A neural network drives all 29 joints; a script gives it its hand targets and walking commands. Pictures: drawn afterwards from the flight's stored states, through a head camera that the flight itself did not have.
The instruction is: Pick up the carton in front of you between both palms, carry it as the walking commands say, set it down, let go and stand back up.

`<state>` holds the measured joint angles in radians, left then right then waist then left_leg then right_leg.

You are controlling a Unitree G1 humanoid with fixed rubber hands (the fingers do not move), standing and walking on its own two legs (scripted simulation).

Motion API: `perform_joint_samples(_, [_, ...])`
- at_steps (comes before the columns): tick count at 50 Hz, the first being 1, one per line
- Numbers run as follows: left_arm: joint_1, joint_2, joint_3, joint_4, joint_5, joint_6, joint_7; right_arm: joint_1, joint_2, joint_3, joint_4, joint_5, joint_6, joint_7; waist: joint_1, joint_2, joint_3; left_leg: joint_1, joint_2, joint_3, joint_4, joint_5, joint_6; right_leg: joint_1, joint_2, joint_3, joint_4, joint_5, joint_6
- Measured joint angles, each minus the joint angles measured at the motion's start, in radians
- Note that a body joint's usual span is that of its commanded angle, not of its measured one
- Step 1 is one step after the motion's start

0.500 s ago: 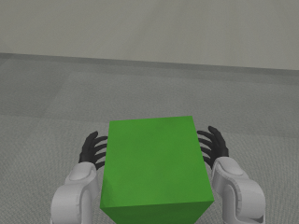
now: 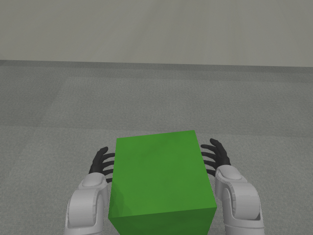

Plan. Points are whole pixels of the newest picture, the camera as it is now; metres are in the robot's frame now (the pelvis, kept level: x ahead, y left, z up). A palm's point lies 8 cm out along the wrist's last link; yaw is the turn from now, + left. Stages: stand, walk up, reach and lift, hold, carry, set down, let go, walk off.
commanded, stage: carry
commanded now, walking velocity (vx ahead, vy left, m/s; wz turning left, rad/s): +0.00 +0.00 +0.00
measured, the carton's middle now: (161, 191) +0.24 -0.01 -0.04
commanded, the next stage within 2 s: hold in 0.74 s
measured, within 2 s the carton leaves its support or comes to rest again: neither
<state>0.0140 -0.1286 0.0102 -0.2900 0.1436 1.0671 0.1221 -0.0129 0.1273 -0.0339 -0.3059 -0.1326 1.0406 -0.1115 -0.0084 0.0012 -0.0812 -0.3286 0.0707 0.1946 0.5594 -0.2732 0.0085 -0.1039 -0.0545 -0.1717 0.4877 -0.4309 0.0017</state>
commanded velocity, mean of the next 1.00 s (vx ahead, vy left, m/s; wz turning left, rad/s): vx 0.00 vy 0.00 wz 0.00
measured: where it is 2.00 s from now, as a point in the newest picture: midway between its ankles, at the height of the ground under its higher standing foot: outside the picture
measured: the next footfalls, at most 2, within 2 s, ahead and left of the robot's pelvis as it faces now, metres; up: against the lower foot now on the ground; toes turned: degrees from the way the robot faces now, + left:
none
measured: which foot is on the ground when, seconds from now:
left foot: down 0.00-1.00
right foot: down 0.00-1.00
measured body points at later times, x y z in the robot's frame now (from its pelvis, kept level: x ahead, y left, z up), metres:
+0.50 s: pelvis -0.05 +0.00 +0.00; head -0.04 -0.01 +0.45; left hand +0.25 +0.14 +0.01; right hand +0.25 -0.16 +0.02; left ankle +0.01 +0.11 -0.73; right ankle -0.11 -0.09 -0.73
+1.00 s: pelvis -0.07 +0.00 +0.01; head -0.07 +0.00 +0.46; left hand +0.23 +0.12 +0.03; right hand +0.22 -0.18 +0.03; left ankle +0.01 +0.14 -0.73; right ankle -0.11 -0.10 -0.73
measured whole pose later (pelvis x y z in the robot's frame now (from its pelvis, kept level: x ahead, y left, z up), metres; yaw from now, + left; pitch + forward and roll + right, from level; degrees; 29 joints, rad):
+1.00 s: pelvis -0.07 +0.00 +0.01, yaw -5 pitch -4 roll +0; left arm -0.17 -0.13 0.13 0.15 0.22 0.72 0.05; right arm -0.22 0.14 -0.18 0.22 -0.25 0.65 -0.01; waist -0.01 -0.01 0.05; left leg -0.17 0.02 -0.04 0.36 -0.11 -0.04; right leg -0.04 0.03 0.04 0.41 -0.29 -0.02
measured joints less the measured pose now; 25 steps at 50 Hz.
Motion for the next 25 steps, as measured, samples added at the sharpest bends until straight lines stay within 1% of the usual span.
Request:
perform_joint_samples(7, [-0.066,0.002,0.016,0.163,0.040,-0.113,0.001,-0.075,0.001,-0.013,0.159,-0.041,-0.120,0.011,0.001,0.011,0.025,-0.005,0.004,-0.005,-0.005,0.030,0.004,-0.015,0.003,-0.006,0.022,0.014,-0.006])
perform_joint_samples(12, [-0.139,-0.002,0.065,0.315,0.061,-0.202,-0.026,-0.138,0.005,-0.059,0.315,-0.074,-0.215,0.033,0.009,0.009,0.024,-0.011,0.011,-0.009,-0.016,0.054,0.004,-0.025,0.010,-0.011,0.021,0.030,-0.013])
perform_joint_samples(16, [-0.187,-0.007,0.111,0.434,0.085,-0.278,-0.057,-0.185,0.012,-0.112,0.443,-0.099,-0.294,0.058,0.008,0.010,0.033,-0.015,0.014,-0.010,-0.023,0.070,0.005,-0.033,0.013,-0.011,0.024,0.040,-0.016])
perform_joint_samples(18, [-0.206,-0.010,0.132,0.484,0.088,-0.320,-0.069,-0.200,0.015,-0.135,0.490,-0.108,-0.335,0.066,0.009,0.008,0.041,-0.017,0.014,-0.008,-0.030,0.078,0.006,-0.040,0.013,-0.010,0.026,0.045,-0.018])
perform_joint_samples(21, [-0.213,-0.011,0.145,0.513,0.085,-0.375,-0.071,-0.204,0.015,-0.144,0.504,-0.104,-0.378,0.068,0.007,0.010,0.057,-0.022,0.016,-0.009,-0.032,0.087,0.006,-0.048,0.014,-0.010,0.031,0.050,-0.019])
perform_joint_samples(25, [-0.203,-0.009,0.134,0.467,0.060,-0.387,-0.062,-0.199,0.014,-0.143,0.469,-0.085,-0.397,0.066,0.006,0.011,0.075,-0.031,0.016,-0.004,-0.032,0.094,0.008,-0.067,0.012,-0.006,0.047,0.049,-0.021])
